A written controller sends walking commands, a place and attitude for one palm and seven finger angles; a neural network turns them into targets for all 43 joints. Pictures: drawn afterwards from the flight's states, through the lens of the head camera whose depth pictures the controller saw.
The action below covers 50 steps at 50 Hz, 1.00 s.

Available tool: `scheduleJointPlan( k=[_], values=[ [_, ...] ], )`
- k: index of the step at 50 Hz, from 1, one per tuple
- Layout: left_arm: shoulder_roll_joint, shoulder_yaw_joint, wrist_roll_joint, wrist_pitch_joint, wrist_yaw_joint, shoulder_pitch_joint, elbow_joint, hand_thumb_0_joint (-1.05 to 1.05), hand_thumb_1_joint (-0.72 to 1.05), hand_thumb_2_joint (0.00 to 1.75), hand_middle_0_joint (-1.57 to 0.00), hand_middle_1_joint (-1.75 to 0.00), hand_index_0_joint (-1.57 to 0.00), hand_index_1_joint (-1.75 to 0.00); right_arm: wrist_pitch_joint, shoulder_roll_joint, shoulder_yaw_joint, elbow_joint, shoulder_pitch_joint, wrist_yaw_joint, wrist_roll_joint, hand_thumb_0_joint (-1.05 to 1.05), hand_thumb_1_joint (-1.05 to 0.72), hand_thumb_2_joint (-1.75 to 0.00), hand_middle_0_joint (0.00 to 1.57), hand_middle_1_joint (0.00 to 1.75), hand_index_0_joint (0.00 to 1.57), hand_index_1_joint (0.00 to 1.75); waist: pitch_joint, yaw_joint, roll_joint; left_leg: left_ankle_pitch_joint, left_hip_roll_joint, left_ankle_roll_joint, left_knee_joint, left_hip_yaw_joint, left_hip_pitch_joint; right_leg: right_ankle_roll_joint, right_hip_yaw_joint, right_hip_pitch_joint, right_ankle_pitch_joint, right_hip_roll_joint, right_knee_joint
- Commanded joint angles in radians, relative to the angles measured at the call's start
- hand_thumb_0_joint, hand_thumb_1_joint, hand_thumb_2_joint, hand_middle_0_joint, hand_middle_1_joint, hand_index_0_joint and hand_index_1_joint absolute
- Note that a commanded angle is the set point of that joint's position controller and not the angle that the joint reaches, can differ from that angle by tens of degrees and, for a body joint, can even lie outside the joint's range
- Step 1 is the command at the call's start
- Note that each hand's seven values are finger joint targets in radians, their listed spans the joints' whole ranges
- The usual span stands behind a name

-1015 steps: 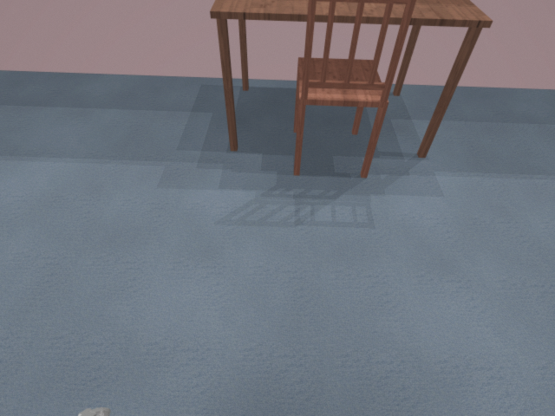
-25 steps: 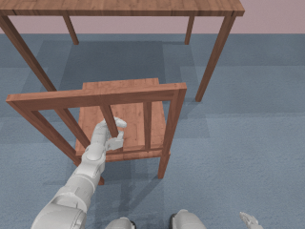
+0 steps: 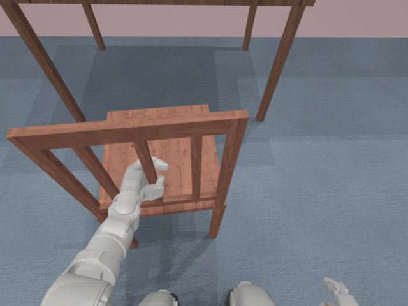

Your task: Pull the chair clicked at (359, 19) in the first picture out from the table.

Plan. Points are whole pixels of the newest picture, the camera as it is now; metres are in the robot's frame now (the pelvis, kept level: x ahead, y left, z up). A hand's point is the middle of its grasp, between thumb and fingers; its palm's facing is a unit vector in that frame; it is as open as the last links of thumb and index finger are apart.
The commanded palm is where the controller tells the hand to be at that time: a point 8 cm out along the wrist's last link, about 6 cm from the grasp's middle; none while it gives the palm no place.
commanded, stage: step backward, pulling the chair out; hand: left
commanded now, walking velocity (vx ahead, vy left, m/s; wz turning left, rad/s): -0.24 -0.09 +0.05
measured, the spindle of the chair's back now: (151, 175) +0.39 +0.13 -0.06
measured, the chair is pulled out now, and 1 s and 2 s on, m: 0.53 0.68 0.68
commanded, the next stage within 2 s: stop walking, hand still on the chair in 0.10 s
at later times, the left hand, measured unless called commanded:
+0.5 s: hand (156, 246) +0.23 +0.10 -0.06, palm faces -0.02 -0.99 -0.17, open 5.3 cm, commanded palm +0.21 +0.15 -0.04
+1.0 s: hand (155, 254) +0.21 +0.10 -0.06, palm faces -0.02 -0.99 -0.17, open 5.4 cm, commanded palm +0.20 +0.15 -0.04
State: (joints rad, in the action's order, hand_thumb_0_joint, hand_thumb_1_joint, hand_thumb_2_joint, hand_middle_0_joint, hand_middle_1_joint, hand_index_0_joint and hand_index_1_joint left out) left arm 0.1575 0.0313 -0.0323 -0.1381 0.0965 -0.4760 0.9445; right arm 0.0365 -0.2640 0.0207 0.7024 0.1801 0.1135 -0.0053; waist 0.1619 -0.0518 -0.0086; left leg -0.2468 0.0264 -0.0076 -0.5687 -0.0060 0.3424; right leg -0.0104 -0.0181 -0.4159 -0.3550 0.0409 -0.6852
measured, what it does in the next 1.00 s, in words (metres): steps on the spot: right foot, then left foot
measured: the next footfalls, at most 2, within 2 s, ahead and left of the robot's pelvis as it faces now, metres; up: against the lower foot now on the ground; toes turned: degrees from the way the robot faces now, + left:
right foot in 0.12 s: +0.02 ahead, -0.15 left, +0.00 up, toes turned -3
left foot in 0.32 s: +0.00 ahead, +0.12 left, +0.00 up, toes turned -1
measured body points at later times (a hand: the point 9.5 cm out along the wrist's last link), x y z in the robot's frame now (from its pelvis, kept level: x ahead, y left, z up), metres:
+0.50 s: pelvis -0.08 -0.02 +0.00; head -0.04 -0.03 +0.45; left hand +0.23 +0.15 -0.05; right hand +0.00 -0.28 -0.13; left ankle -0.04 +0.12 -0.73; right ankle -0.02 -0.15 -0.73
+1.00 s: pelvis -0.05 -0.02 +0.01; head -0.03 -0.03 +0.46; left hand +0.21 +0.15 -0.05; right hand +0.09 -0.25 -0.11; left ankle -0.04 +0.12 -0.73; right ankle -0.02 -0.15 -0.73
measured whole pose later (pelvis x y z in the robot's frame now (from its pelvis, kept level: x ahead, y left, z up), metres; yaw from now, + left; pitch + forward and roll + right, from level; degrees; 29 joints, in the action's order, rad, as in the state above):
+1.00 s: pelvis -0.05 -0.02 +0.01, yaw -1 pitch -2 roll +0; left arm 0.11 0.07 -0.02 -0.13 0.09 -0.08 0.73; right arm -0.01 -0.21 -0.03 0.70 0.19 0.10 -0.02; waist 0.06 -0.01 0.03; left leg -0.25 0.02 -0.02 -0.46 -0.01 0.18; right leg -0.01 -0.03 -0.22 -0.21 0.03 -0.46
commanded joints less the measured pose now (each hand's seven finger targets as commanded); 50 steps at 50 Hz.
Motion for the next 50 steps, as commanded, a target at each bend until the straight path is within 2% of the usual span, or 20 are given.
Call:
scheduleJointPlan(
  k=[1,4,6,7,8,9,10,11,13,15,17,18,20,22,24,28,40,43,45,50],
  values=[
    [0.06,-0.004,0.003,-0.09,-0.015,-0.264,-0.189,0.0,0.9,0.9,-0.5,-1.45,-0.5,-1.45,-0.037,-0.117,0.044,-0.071,0.083,-0.031,0.005,0.0,-0.9,-0.9,0.2,0.3,0.2,0.3,-0.466,0.016,0.236,0.872,0.297,0.153,0.05,-0.236,-0.39,0.01,0.018,0.045,-0.068,-0.014,0.01],
    [0.087,-0.017,0.01,-0.104,-0.024,-0.276,-0.151,0.0,0.9,0.9,-0.5,-1.45,-0.5,-1.45,-0.051,-0.12,0.042,-0.068,0.079,-0.034,-0.001,0.0,-0.9,-0.9,0.2,0.3,0.2,0.3,-0.445,0.02,0.275,0.695,0.265,0.121,0.036,-0.212,-0.332,0.009,0.014,0.13,0.033,-0.015,0.182],
    [0.116,-0.037,0.013,-0.107,-0.031,-0.241,-0.121,0.0,0.9,0.9,-0.5,-1.45,-0.5,-1.45,-0.056,-0.12,0.034,-0.068,0.073,-0.031,-0.009,0.0,-0.9,-0.9,0.2,0.3,0.2,0.3,-0.426,0.033,0.225,0.569,0.242,0.096,0.008,-0.203,-0.245,0.013,0.016,0.218,0.162,-0.001,0.309],
    [0.134,-0.045,0.02,-0.109,-0.031,-0.24,-0.123,0.0,0.9,0.9,-0.5,-1.45,-0.5,-1.45,-0.056,-0.112,0.029,-0.076,0.062,-0.029,-0.016,0.0,-0.9,-0.9,0.2,0.3,0.2,0.3,-0.451,0.028,0.153,0.448,0.201,0.062,-0.015,-0.152,-0.167,0.02,0.035,0.293,0.312,0.035,0.305],
    [0.176,-0.072,0.014,-0.104,-0.025,-0.254,-0.106,0.0,0.9,0.9,-0.5,-1.45,-0.5,-1.45,-0.056,-0.108,0.038,-0.081,0.062,-0.018,-0.031,0.0,-0.9,-0.9,0.2,0.3,0.2,0.3,-0.467,0.021,-0.013,0.224,0.135,0.012,-0.058,-0.072,-0.092,0.045,0.09,0.32,0.349,0.107,0.286],
    [0.209,-0.092,0.006,-0.101,-0.018,-0.254,-0.091,0.0,0.9,0.9,-0.5,-1.45,-0.5,-1.45,-0.057,-0.1,0.041,-0.086,0.055,-0.007,-0.04,0.0,-0.9,-0.9,0.2,0.3,0.2,0.3,-0.471,0.019,-0.198,-0.027,0.059,-0.023,-0.16,-0.016,-0.059,0.096,0.199,0.279,0.356,0.224,0.314],
    [0.225,-0.091,-0.004,-0.093,-0.014,-0.242,-0.067,0.0,0.9,0.9,-0.5,-1.45,-0.5,-1.45,-0.061,-0.112,0.041,-0.075,0.047,0.001,-0.045,0.0,-0.9,-0.9,0.2,0.3,0.2,0.3,-0.435,0.035,-0.182,-0.206,0.018,-0.029,-0.274,-0.036,-0.019,0.16,0.244,0.229,0.377,0.295,0.337],
    [0.232,-0.099,0.001,-0.099,-0.005,-0.271,-0.247,0.0,0.9,0.9,-0.5,-1.45,-0.5,-1.45,-0.062,-0.098,0.027,-0.106,0.023,0.001,-0.032,0.0,-0.9,-0.9,0.2,0.3,0.2,0.3,-0.447,0.044,-0.098,-0.236,0.013,-0.025,-0.303,-0.069,-0.022,0.177,0.231,0.228,0.348,0.315,0.316],
    [0.197,-0.104,0.003,-0.07,0.006,-0.205,-0.247,0.0,0.9,0.9,-0.5,-1.45,-0.5,-1.45,-0.074,-0.077,-0.002,-0.092,0.008,0.004,-0.023,0.0,-0.9,-0.9,0.2,0.3,0.2,0.3,-0.434,0.023,-0.079,-0.17,0.026,-0.005,-0.145,-0.074,-0.056,0.136,0.143,0.258,0.349,0.262,0.239],
    [0.194,-0.105,-0.008,-0.052,0.009,-0.172,-0.271,0.0,0.9,0.9,-0.5,-1.45,-0.5,-1.45,-0.082,-0.087,0.003,-0.085,0.012,0.013,-0.022,0.0,-0.9,-0.9,0.2,0.3,0.2,0.3,-0.414,0.017,-0.061,0.007,0.046,0.014,0.08,-0.064,-0.145,0.07,0.094,0.254,0.226,0.179,0.207],
    [0.138,-0.077,-0.006,-0.045,0.001,-0.148,-0.317,0.0,0.9,0.9,-0.5,-1.45,-0.5,-1.45,-0.08,-0.104,0.012,-0.111,0.016,0.011,-0.014,0.0,-0.9,-0.9,0.2,0.3,0.2,0.3,-0.385,0.046,0.032,0.134,0.132,0.057,0.138,-0.151,-0.144,0.014,0.059,0.251,0.096,0.063,0.177],
    [0.087,-0.029,-0.007,-0.043,-0.008,-0.128,-0.283,0.0,0.9,0.9,-0.5,-1.45,-0.5,-1.45,-0.074,-0.082,-0.002,-0.113,0.002,0.006,-0.017,0.0,-0.9,-0.9,0.2,0.3,0.2,0.3,-0.369,0.037,0.112,0.03,0.149,0.077,0.182,-0.197,-0.086,0.004,0.026,0.255,-0.011,0.044,0.168],
    [0.105,-0.031,0.004,-0.046,-0.009,-0.144,-0.311,0.0,0.9,0.9,-0.5,-1.45,-0.5,-1.45,-0.071,-0.084,-0.003,-0.105,0.009,0.004,-0.018,0.0,-0.9,-0.9,0.2,0.3,0.2,0.3,-0.318,0.039,0.173,-0.094,0.145,0.098,0.239,-0.21,-0.018,0.001,0.016,0.292,-0.058,0.019,0.177],
    [0.094,-0.026,0.008,-0.049,-0.01,-0.112,-0.299,0.0,0.9,0.9,-0.5,-1.45,-0.5,-1.45,-0.075,-0.08,-0.001,-0.103,0.02,0.0,-0.018,0.0,-0.9,-0.9,0.2,0.3,0.2,0.3,-0.34,0.041,0.074,-0.052,0.1,0.071,0.18,-0.143,-0.07,0.008,0.035,0.303,-0.008,0.033,0.261],
    [0.098,-0.025,0.01,-0.056,-0.011,-0.107,-0.298,0.0,0.9,0.9,-0.5,-1.45,-0.5,-1.45,-0.081,-0.073,0.001,-0.102,0.016,-0.002,-0.015,0.0,-0.9,-0.9,0.2,0.3,0.2,0.3,-0.347,0.033,0.01,-0.088,0.058,0.044,0.142,-0.082,-0.102,0.023,0.087,0.268,-0.073,0.079,0.325],
    [0.097,-0.02,0.016,-0.059,-0.008,-0.045,-0.284,0.0,0.9,0.9,-0.5,-1.45,-0.5,-1.45,-0.08,-0.07,0.0,-0.094,0.017,-0.001,-0.01,0.0,-0.9,-0.9,0.2,0.3,0.2,0.3,-0.273,0.032,0.014,-0.147,0.037,0.038,0.144,-0.068,-0.116,0.035,0.098,0.161,-0.18,0.09,0.368],
    [0.091,-0.013,0.021,-0.058,-0.006,0.136,-0.376,0.0,0.9,0.9,-0.5,-1.45,-0.5,-1.45,-0.096,-0.075,0.005,-0.099,-0.006,0.001,-0.008,0.0,-0.9,-0.9,0.2,0.3,0.2,0.3,-0.331,0.044,0.046,0.288,0.09,0.031,0.164,-0.076,-0.208,0.028,0.04,0.281,0.323,0.062,0.263],
    [0.065,0.003,0.021,-0.053,-0.007,0.157,-0.387,0.0,0.9,0.9,-0.5,-1.45,-0.5,-1.45,-0.091,-0.07,0.002,-0.111,-0.016,-0.002,-0.006,0.0,-0.9,-0.9,0.2,0.3,0.2,0.3,-0.333,0.044,0.006,0.293,0.088,0.023,0.157,-0.071,-0.211,0.031,0.044,0.286,0.344,0.066,0.262],
    [0.081,0.001,0.019,-0.049,-0.006,0.173,-0.409,0.0,0.9,0.9,-0.5,-1.45,-0.5,-1.45,-0.088,-0.071,0.004,-0.107,-0.016,0.0,-0.008,0.0,-0.9,-0.9,0.2,0.3,0.2,0.3,-0.332,0.04,0.045,0.287,0.084,0.025,0.161,-0.064,-0.219,0.032,0.048,0.287,0.36,0.072,0.271],
    [0.076,0.006,0.016,-0.04,-0.005,0.202,-0.428,0.0,0.9,0.9,-0.5,-1.45,-0.5,-1.45,-0.078,-0.068,0.001,-0.12,-0.023,0.001,-0.009,0.0,-0.9,-0.9,0.2,0.3,0.2,0.3,-0.327,0.039,0.035,0.287,0.082,0.022,0.163,-0.06,-0.217,0.032,0.042,0.293,0.37,0.075,0.275]
  ],
)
